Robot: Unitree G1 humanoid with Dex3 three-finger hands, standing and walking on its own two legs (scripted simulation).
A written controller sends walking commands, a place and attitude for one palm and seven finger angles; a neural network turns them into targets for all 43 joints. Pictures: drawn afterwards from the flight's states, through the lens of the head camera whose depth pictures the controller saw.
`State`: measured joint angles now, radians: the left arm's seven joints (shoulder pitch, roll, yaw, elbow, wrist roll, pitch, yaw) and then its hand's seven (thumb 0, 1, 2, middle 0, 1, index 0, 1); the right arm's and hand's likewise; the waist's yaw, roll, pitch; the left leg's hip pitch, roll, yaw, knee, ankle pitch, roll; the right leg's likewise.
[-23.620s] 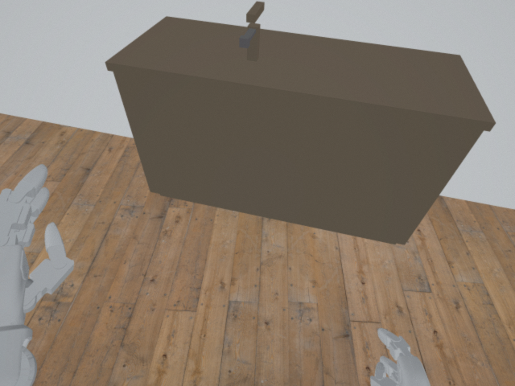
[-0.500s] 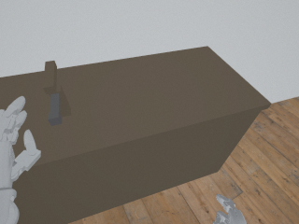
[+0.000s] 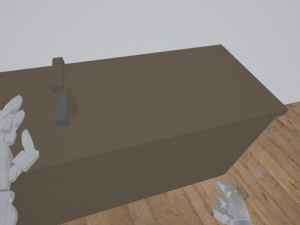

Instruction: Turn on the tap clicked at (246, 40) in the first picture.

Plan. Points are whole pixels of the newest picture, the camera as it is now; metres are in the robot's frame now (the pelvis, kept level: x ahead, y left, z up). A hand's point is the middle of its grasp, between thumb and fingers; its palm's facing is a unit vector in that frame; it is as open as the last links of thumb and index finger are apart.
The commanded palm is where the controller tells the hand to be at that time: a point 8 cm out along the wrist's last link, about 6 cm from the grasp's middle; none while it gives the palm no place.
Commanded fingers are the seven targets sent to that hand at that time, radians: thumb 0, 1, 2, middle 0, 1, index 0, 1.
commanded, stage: look again from close up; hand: left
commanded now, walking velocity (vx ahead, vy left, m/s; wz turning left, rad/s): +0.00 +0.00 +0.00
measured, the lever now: (62, 119) +0.34 +0.27 +0.09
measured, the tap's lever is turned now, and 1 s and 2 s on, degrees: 0 0 0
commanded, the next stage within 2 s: come to a stop and stand still in 0.26 s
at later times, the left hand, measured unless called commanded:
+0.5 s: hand (24, 154) +0.21 +0.26 +0.16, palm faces +0.36 -0.85 -0.39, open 7.4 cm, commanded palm +0.15 +0.28 +0.17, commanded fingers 0.00 0.90 0.90 -0.20 -0.30 -0.20 -0.30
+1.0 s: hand (40, 151) +0.21 +0.22 +0.18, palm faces +0.27 -0.87 -0.41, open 7.4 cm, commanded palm +0.15 +0.28 +0.17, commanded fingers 0.00 0.90 0.90 -0.20 -0.30 -0.20 -0.30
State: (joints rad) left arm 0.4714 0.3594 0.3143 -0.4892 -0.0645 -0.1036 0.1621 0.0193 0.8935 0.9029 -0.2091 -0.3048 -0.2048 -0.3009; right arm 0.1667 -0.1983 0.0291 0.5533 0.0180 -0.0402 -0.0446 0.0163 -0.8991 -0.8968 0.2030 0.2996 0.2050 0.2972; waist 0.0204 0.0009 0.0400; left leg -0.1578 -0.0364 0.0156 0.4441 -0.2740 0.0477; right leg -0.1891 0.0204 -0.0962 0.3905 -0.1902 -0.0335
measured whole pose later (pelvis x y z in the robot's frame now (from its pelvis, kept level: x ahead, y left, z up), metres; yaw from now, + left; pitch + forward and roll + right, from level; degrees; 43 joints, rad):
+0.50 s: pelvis -0.03 +0.01 +0.00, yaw -3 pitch -2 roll -1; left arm 0.38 0.42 0.40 -0.43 -0.04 -0.22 0.09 0.02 0.89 0.90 -0.22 -0.31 -0.21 -0.30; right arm 0.26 -0.20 0.02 0.57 0.02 -0.13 -0.02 0.02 -0.90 -0.90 0.20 0.30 0.20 0.30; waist 0.03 -0.06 0.08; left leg -0.19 -0.03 0.07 0.49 -0.27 0.07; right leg -0.24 0.02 -0.05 0.44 -0.17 -0.02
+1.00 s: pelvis -0.03 +0.01 -0.01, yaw -4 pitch -1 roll -1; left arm 0.41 0.35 0.33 -0.47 -0.04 -0.26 0.06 0.02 0.90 0.90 -0.20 -0.30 -0.20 -0.30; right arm 0.22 -0.19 0.02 0.55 0.02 -0.14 0.02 0.02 -0.90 -0.90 0.20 0.30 0.21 0.30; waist 0.02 0.02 0.05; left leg -0.20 -0.04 0.10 0.49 -0.27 0.07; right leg -0.27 0.02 -0.02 0.46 -0.17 -0.02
